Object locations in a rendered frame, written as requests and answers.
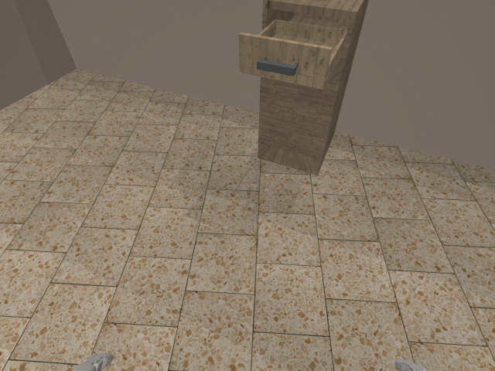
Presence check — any robot left hand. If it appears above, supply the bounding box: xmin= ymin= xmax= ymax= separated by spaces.
xmin=72 ymin=353 xmax=113 ymax=371

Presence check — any drawer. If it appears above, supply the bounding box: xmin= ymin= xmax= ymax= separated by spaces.
xmin=238 ymin=19 xmax=347 ymax=90

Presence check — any handle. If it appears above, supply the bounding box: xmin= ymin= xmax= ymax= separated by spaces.
xmin=257 ymin=57 xmax=299 ymax=77

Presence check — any cabinet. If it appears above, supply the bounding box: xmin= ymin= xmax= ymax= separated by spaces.
xmin=258 ymin=0 xmax=369 ymax=175

